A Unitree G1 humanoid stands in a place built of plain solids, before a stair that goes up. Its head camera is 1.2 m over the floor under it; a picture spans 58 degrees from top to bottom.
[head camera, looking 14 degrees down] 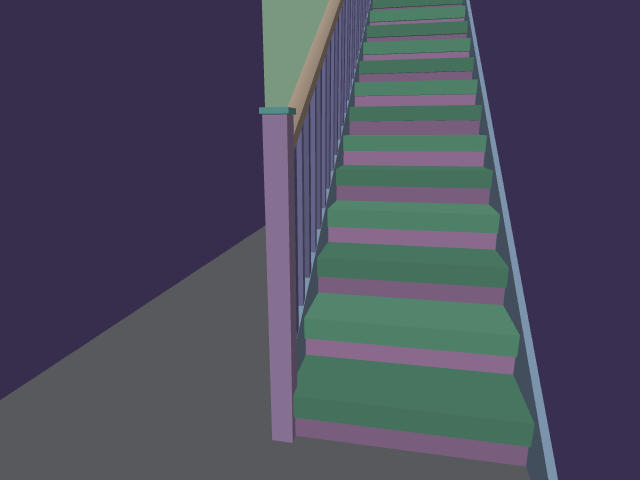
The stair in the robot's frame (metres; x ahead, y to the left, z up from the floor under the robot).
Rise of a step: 0.20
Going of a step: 0.29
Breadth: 0.90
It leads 11 degrees to the right of straight ahead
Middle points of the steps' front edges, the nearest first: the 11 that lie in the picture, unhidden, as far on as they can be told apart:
1.41 -0.33 0.20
1.70 -0.37 0.40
1.99 -0.43 0.59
2.27 -0.48 0.79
2.56 -0.54 0.98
2.85 -0.60 1.18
3.14 -0.65 1.38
3.43 -0.71 1.57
3.72 -0.76 1.77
4.01 -0.82 1.96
4.30 -0.88 2.16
